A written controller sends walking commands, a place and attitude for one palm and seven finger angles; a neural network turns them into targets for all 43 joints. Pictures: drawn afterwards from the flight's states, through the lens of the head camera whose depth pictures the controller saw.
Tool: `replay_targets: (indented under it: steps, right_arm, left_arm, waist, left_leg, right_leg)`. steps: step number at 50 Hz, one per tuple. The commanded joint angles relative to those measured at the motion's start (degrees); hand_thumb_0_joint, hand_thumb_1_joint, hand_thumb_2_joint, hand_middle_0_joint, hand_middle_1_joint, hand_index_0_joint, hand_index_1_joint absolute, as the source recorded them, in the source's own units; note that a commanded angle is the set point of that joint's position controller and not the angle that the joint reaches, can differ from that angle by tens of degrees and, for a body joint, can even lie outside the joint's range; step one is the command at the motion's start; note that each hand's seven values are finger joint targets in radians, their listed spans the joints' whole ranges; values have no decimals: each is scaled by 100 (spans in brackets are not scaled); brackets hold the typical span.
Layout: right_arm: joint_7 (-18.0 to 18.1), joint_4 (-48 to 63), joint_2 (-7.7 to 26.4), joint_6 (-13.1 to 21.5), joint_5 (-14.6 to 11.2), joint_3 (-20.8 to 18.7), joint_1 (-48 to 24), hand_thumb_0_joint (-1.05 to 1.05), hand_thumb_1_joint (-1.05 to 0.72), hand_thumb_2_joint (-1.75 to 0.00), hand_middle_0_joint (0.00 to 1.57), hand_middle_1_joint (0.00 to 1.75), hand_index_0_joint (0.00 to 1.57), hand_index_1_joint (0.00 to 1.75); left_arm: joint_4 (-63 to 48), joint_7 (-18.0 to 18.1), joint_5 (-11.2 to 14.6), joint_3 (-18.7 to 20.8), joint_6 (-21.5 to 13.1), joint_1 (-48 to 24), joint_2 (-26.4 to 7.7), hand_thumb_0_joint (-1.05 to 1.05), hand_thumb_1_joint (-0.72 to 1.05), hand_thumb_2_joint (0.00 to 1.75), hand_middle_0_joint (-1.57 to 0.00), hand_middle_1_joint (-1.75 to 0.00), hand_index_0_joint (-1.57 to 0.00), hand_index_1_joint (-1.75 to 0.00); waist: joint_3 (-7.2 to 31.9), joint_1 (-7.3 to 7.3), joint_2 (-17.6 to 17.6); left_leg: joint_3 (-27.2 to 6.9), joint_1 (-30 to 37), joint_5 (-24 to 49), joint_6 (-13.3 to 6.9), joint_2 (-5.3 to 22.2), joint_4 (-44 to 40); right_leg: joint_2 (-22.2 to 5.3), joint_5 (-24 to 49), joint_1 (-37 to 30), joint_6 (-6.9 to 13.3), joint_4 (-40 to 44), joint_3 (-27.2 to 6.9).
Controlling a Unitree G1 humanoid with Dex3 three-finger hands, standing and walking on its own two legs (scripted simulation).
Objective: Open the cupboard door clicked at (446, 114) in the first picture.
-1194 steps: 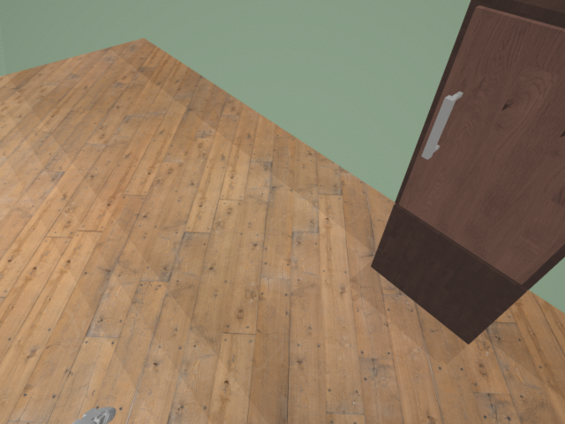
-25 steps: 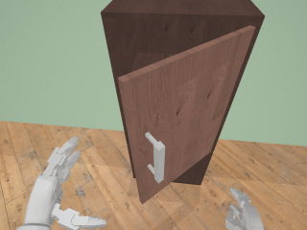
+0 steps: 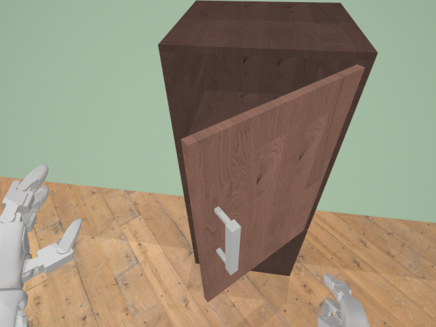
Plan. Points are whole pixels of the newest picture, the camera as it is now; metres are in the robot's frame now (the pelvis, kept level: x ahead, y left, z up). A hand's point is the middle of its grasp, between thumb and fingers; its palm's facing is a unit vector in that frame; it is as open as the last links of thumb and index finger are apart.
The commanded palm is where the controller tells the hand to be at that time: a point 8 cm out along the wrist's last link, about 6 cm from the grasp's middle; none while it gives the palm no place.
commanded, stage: draw the hand back to the body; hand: left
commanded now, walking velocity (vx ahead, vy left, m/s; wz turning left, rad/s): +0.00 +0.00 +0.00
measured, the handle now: (226, 242) +0.29 +0.02 +0.00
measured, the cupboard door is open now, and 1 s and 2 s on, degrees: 44 44 44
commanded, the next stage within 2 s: step back with the hand held close in 0.44 s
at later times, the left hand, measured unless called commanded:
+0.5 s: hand (62, 232) +0.19 +0.24 +0.17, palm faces +0.43 -0.81 -0.39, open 7.4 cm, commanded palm +0.14 +0.28 +0.18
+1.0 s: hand (61, 238) +0.19 +0.24 +0.16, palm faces +0.31 -0.81 -0.50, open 7.4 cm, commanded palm +0.12 +0.28 +0.18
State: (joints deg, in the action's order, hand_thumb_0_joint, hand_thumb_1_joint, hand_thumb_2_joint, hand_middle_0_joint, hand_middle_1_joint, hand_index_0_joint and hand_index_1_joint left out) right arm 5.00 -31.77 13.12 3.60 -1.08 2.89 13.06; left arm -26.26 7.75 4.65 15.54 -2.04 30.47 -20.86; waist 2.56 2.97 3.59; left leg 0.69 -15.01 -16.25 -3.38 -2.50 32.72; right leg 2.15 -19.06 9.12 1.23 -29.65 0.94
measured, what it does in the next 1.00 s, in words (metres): stands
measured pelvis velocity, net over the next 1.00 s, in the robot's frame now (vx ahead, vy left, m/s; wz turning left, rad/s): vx -0.03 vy -0.01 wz -0.04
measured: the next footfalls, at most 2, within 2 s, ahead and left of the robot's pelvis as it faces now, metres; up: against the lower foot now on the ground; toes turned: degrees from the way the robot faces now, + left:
left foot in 1.68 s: -0.05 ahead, +0.11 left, +0.00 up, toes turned +4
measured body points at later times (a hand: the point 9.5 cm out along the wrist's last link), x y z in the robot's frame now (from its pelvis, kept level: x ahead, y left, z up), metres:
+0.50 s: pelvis +0.00 -0.02 +0.01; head -0.02 -0.04 +0.46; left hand +0.16 +0.28 +0.19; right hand +0.19 -0.24 -0.08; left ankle +0.01 +0.08 -0.73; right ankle -0.03 -0.11 -0.73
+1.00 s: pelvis -0.03 -0.01 +0.01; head -0.02 -0.01 +0.46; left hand +0.16 +0.28 +0.19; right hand +0.14 -0.27 -0.07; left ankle +0.01 +0.08 -0.73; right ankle -0.03 -0.11 -0.73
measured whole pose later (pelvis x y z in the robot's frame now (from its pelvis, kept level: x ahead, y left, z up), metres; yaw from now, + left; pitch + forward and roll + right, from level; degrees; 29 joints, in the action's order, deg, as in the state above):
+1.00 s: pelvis -0.03 -0.01 +0.01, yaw -3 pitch +0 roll -1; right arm 4.6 -31.4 13.8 -2.6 -1.3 -1.1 9.6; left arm -27.7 7.6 3.9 22.3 -7.4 32.3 -25.6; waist -1.5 -0.6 1.4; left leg 2.5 -16.5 -10.8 -2.5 -0.5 27.5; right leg 3.9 -13.1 11.8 1.7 -25.2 -0.9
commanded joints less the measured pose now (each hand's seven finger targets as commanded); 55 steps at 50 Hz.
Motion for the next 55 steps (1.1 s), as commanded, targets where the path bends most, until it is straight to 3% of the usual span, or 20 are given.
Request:
replay_targets:
  steps: [1,3,6,7,9,14,17,22,27,28,29,30,34,36,40,42,48,50,51,55]
  right_arm:
    - [22,797,638,392,-6,-266,-814,0,-90,-90,20,30,20,30]
    - [16,764,628,398,-8,-286,-837,0,-90,-90,20,30,20,30]
    - [-35,698,660,361,-12,-324,-857,0,-90,-90,20,30,20,30]
    - [-48,694,659,327,-8,-336,-855,0,-90,-90,20,30,20,30]
    - [-63,711,695,287,-10,-372,-891,0,-90,-90,20,30,20,30]
    - [-10,683,649,348,25,-361,-977,0,-90,-90,20,30,20,30]
    - [-1,611,614,438,31,-329,-998,0,-90,-90,20,30,20,30]
    - [-20,552,605,428,21,-345,-991,0,-90,-90,20,30,20,30]
    - [-28,554,624,338,22,-390,-1016,0,-90,-90,20,30,20,30]
    - [-22,581,636,347,10,-394,-1061,0,-90,-90,20,30,20,30]
    - [-30,702,751,271,-41,-421,-918,0,-90,-90,20,30,20,30]
    - [-27,566,694,195,9,-427,-933,0,-90,-90,20,30,20,30]
    - [-46,663,738,19,25,-470,-919,0,-90,-90,20,30,20,30]
    - [-29,711,767,-43,20,-500,-940,0,-90,-90,20,30,20,30]
    - [-32,852,704,-219,-12,-551,-923,0,-90,-90,20,30,20,30]
    - [-16,898,677,-283,-32,-571,-945,0,-90,-90,20,30,20,30]
    - [-3,982,696,-333,-37,-595,-914,0,-90,-90,20,30,20,30]
    - [-6,962,705,-320,-31,-603,-875,0,-90,-90,20,30,20,30]
    - [7,951,731,-300,-33,-613,-923,0,-90,-90,20,30,20,30]
    - [1,962,772,-209,-5,-588,-832,0,-90,-90,20,30,20,30]
  left_arm:
    - [-1292,107,-13,1077,-455,-679,-1180,0,83,87,-20,-30,-20,-30]
    - [-1220,108,24,1204,-461,-771,-1225,0,90,90,-20,-30,-20,-30]
    - [-692,9,51,824,-413,-443,-734,0,90,90,-20,-30,-20,-30]
    - [-542,-12,70,749,-385,-374,-651,0,90,90,-20,-30,-20,-30]
    - [-675,-34,51,737,-414,-541,-704,0,90,90,-20,-30,-20,-30]
    - [-1114,25,18,1025,-518,-780,-1100,0,90,90,-20,-30,-20,-30]
    - [-1356,56,-24,1051,-567,-885,-1160,0,90,90,-20,-30,-20,-30]
    - [-882,20,27,936,-502,-621,-935,0,90,90,-20,-30,-20,-30]
    - [-570,-38,66,888,-498,-568,-836,0,90,90,-20,-30,-20,-30]
    - [-906,-21,69,1030,-549,-966,-1065,0,90,90,-20,-30,-20,-30]
    - [-1085,18,-35,1759,-784,-1509,-1786,0,90,90,-20,-30,-20,-30]
    - [-628,-36,-45,1417,-817,-990,-1332,0,90,90,-20,-30,-20,-30]
    - [-622,-57,-118,1074,-828,-513,-1034,0,90,90,-20,-30,-20,-30]
    - [-795,-30,-131,1109,-832,-443,-1105,0,90,90,-20,-30,-20,-30]
    - [-1014,42,-114,1401,-821,-130,-1358,0,90,90,-20,-30,-20,-30]
    - [-1084,84,-92,1522,-826,7,-1447,0,90,90,-20,-30,-20,-30]
    - [-1321,144,-69,1582,-877,260,-1468,0,90,90,-20,-30,-20,-30]
    - [-1274,154,-73,1541,-886,326,-1414,0,90,90,-20,-30,-20,-30]
    - [-1279,159,-86,1504,-895,314,-1400,0,90,90,-20,-30,-20,-30]
    - [-1285,186,-147,1484,-965,227,-1364,0,90,90,-20,-30,-20,-30]
  waist:
    - [280,58,228]
    - [210,54,180]
    - [-2,19,-20]
    - [-114,-2,-208]
    - [-35,-10,-237]
    - [297,65,-75]
    - [328,64,420]
    - [-76,35,82]
    - [-89,35,-343]
    - [57,45,-228]
    - [-267,-161,-282]
    - [-203,-208,-450]
    - [158,-231,-127]
    - [379,-212,-11]
    - [759,-214,-449]
    - [839,-214,-365]
    - [815,-240,-97]
    - [699,-265,-75]
    - [551,-260,119]
    - [210,-307,100]
  left_leg:
    - [-486,695,1236,283,447,-821]
    - [-434,732,1251,275,430,-867]
    - [-374,761,1274,226,426,-908]
    - [-347,753,1211,210,425,-933]
    - [-335,829,1062,181,422,-980]
    - [-256,950,1075,138,345,-961]
    - [-266,1028,1230,174,328,-955]
    - [-229,969,1266,168,346,-995]
    - [-178,999,1150,113,341,-1008]
    - [-160,1057,1126,99,332,-987]
    - [-339,882,853,-22,414,-744]
    - [-371,949,872,-21,403,-615]
    - [-303,1072,1582,22,495,-691]
    - [-296,1103,2061,32,552,-745]
    - [-245,993,2499,46,637,-624]
    - [-246,844,2554,63,640,-593]
    - [-369,392,2247,69,712,-672]
    - [-424,200,1854,63,721,-742]
    - [-468,73,1682,38,731,-804]
    - [-711,-741,-45,-47,820,-1211]
  right_leg:
    - [-152,1156,192,77,657,-15]
    - [-159,1225,166,65,718,-27]
    - [-151,1269,173,42,841,-23]
    - [-159,1252,203,16,867,-26]
    - [-152,1145,183,5,936,-53]
    - [-191,1252,-44,16,1012,-111]
    - [-212,1389,-115,52,1010,-126]
    - [-185,1439,9,23,1093,-111]
    - [-195,1361,1,-24,1181,-148]
    - [-212,1365,-20,-30,1203,-193]
    - [-481,1587,490,-102,1544,-841]
    - [-597,1727,532,-105,1572,-884]
    - [-589,2431,338,-200,1251,-696]
    - [-564,2729,176,-223,1062,-544]
    - [-547,3335,-43,-267,792,-566]
    - [-595,3502,-152,-234,666,-592]
    - [-530,2974,-136,-181,522,-663]
    - [-486,2533,-34,-175,588,-668]
    - [-482,2363,22,-170,601,-668]
    - [-331,1084,-21,-137,652,-705]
